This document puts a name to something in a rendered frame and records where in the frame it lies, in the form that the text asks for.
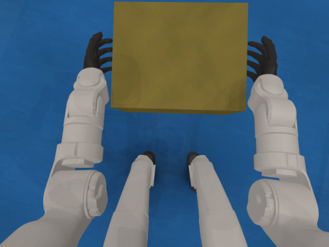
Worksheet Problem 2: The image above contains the robot left forearm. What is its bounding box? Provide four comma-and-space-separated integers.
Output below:
43, 67, 109, 211

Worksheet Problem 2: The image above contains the robot right forearm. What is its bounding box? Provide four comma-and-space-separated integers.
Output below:
247, 74, 319, 217

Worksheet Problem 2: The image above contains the carton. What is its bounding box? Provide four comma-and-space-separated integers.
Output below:
111, 2, 248, 115

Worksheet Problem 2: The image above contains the robot shin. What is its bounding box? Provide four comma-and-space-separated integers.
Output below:
132, 155, 152, 165
192, 155, 213, 165

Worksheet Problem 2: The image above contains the robot right upper arm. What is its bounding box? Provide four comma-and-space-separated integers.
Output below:
247, 179, 329, 247

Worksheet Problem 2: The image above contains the robot left upper arm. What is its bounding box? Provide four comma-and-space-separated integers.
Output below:
0, 170, 108, 247

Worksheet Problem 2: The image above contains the left robot shin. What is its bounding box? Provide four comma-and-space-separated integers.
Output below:
132, 155, 152, 165

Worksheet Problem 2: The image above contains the right robot hand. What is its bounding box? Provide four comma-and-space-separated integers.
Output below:
247, 36, 278, 82

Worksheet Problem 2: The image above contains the right robot shin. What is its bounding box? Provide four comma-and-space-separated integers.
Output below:
192, 155, 213, 165

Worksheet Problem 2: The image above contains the left robot hand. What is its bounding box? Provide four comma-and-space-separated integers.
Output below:
83, 32, 113, 73

